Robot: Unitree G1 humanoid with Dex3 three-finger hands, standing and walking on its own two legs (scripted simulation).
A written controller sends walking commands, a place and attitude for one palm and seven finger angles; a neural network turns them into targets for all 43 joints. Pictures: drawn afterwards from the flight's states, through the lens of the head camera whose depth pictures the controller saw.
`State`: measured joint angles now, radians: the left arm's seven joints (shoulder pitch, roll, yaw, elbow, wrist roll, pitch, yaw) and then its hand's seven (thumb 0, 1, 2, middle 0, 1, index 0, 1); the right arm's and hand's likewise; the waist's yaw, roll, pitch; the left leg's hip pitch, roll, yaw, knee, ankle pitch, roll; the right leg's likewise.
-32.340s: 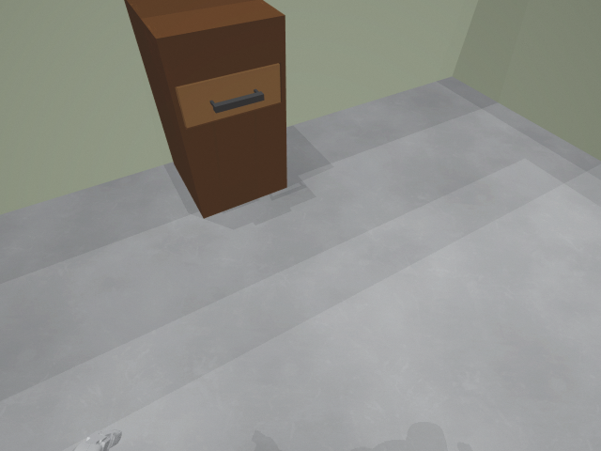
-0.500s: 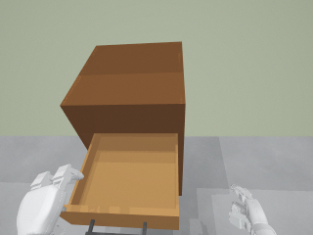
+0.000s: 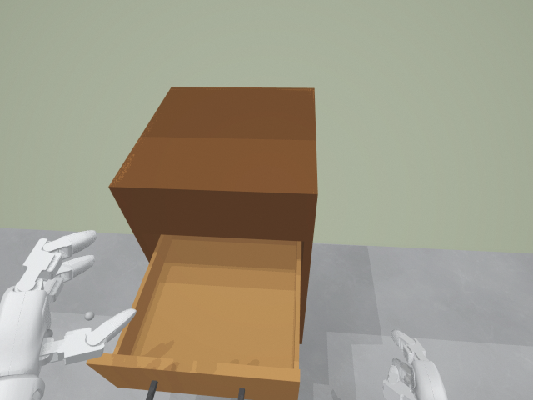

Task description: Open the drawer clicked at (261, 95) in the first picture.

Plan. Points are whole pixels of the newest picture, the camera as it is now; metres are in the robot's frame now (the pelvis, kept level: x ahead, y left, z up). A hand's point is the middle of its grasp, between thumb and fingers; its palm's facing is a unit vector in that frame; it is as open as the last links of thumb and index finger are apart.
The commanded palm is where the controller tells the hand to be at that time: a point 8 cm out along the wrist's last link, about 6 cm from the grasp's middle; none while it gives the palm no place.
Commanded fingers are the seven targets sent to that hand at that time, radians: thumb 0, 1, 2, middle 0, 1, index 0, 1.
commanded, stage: draw the hand back to the body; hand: left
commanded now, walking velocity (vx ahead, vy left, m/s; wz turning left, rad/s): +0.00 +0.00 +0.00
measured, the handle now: out of the picture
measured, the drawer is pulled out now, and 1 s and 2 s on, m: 0.30 0.30 0.30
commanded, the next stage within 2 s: step back with the hand held close in 0.46 s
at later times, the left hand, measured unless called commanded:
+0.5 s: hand (82, 305) +0.17 +0.22 +0.16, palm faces +0.37 -0.83 -0.41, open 7.6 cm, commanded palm +0.13 +0.26 +0.18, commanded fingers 0.00 0.90 0.90 -0.20 -0.30 -0.20 -0.30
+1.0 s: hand (51, 310) +0.17 +0.24 +0.17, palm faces +0.32 -0.79 -0.52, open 7.4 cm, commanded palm +0.10 +0.29 +0.18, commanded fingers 0.00 0.90 0.90 -0.20 -0.30 -0.20 -0.30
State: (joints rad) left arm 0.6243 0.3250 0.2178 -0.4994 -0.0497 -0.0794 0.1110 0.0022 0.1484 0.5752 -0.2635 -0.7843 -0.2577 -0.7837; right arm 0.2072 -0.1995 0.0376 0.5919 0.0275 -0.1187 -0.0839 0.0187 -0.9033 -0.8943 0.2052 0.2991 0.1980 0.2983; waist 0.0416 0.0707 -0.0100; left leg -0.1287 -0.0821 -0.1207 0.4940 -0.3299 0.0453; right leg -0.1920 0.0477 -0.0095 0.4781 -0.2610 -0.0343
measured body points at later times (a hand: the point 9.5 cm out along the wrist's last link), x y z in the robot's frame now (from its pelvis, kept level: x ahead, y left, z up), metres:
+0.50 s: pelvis -0.01 -0.02 +0.00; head -0.02 -0.04 +0.45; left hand +0.15 +0.26 +0.18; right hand +0.19 -0.23 -0.08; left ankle -0.04 +0.10 -0.74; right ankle +0.00 -0.10 -0.74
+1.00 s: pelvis -0.03 +0.00 +0.00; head +0.01 +0.01 +0.45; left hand +0.14 +0.29 +0.19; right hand +0.16 -0.24 -0.08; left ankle -0.04 +0.10 -0.74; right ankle +0.00 -0.10 -0.74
